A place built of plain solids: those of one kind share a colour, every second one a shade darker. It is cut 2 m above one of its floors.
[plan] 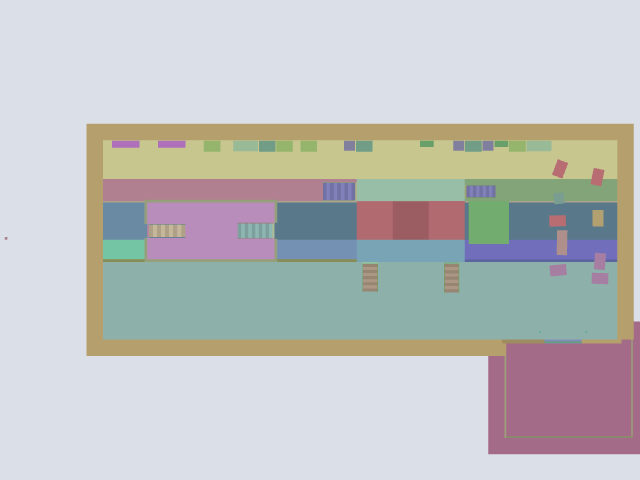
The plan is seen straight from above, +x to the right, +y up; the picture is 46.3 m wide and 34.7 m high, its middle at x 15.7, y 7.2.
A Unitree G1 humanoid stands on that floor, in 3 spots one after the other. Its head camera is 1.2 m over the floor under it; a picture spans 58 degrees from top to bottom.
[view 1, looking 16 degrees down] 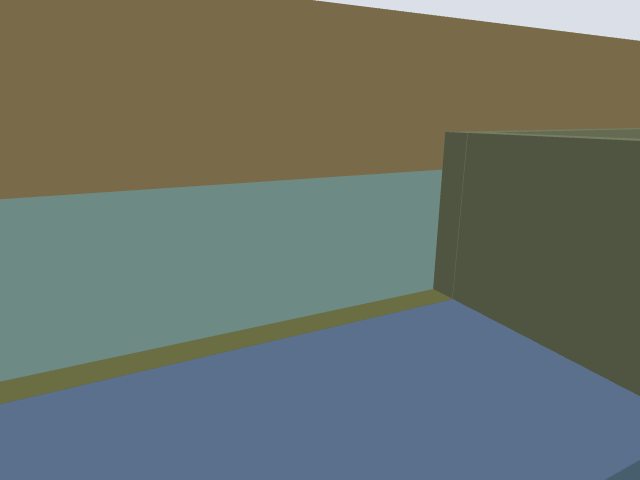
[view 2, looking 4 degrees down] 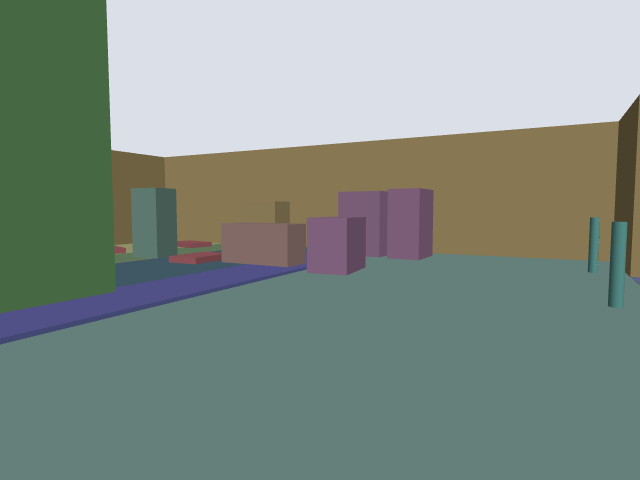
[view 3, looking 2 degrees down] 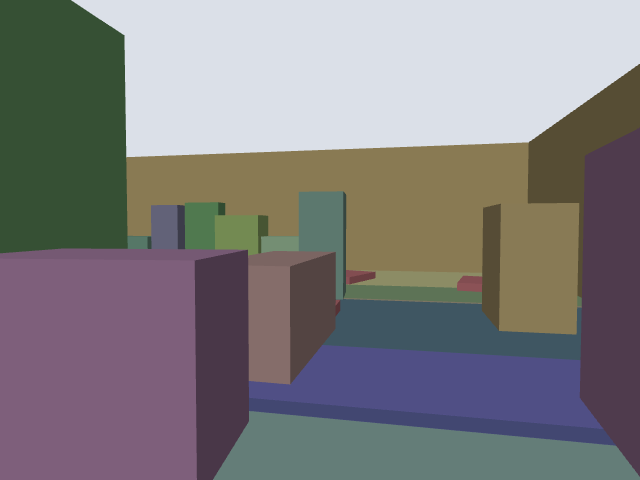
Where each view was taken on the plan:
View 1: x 14.61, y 7.86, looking -116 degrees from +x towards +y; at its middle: floor_hall0a_concrete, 4.35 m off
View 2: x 25.21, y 1.31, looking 28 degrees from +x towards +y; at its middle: load_cartons_mail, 8.06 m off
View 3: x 34.44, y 3.01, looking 102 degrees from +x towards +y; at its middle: cage_mail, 6.95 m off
